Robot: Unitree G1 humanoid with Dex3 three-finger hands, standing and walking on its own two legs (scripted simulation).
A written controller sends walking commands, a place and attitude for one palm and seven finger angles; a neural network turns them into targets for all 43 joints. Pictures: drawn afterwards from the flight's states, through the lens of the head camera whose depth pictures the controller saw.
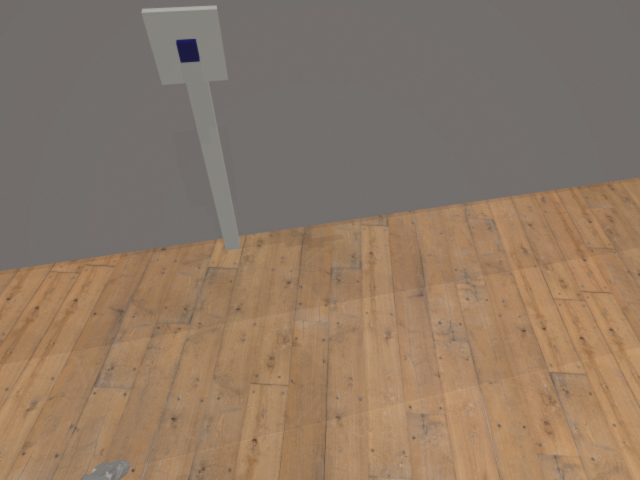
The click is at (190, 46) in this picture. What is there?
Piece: button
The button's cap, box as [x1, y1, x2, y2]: [176, 39, 199, 62]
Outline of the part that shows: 176,41 181,62 199,60 195,39 185,39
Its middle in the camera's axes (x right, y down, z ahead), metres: -0.35 -0.49 +1.01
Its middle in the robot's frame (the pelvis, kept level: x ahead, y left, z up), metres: +1.08 +0.40 +0.07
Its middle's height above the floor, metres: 0.83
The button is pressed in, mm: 0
